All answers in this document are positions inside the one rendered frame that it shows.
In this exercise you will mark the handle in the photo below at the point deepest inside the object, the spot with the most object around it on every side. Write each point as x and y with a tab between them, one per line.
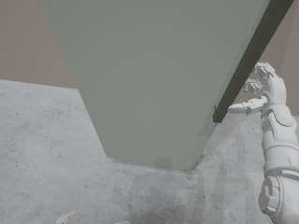
270	21

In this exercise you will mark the robot right hand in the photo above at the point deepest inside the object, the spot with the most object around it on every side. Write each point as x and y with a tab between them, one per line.
273	91

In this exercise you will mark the robot right forearm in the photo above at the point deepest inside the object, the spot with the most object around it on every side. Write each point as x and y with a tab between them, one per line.
279	142

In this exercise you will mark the fridge door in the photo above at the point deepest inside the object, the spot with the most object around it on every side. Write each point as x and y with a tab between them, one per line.
150	72

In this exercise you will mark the robot left hand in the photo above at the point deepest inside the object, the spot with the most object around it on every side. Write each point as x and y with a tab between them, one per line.
66	219

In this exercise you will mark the robot right upper arm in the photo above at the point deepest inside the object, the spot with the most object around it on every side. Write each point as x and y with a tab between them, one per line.
279	199

